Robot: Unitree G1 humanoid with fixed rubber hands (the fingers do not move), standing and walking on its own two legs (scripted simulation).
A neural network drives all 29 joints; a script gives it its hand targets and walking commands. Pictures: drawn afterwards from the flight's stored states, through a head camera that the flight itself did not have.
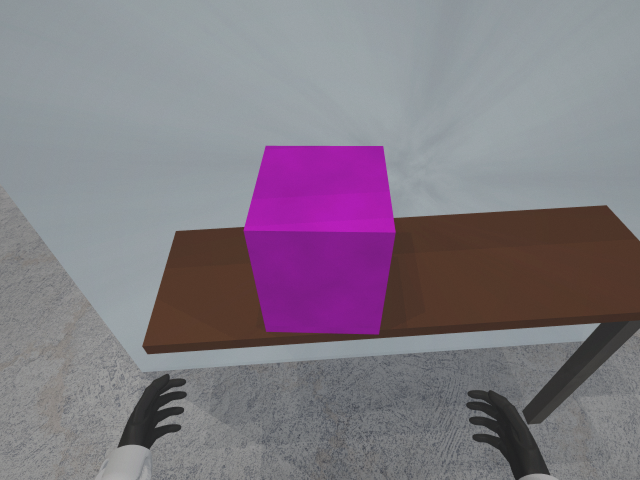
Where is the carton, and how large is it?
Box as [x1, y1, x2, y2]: [244, 146, 395, 334]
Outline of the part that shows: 266,146 244,227 245,239 266,331 378,334 395,233 382,146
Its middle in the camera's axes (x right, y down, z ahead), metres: +0.01 +0.01 +0.67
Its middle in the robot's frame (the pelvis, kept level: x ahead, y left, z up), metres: +0.48 +0.03 +0.00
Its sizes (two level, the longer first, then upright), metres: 0.210 0.200 0.250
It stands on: a table, 0.65 m high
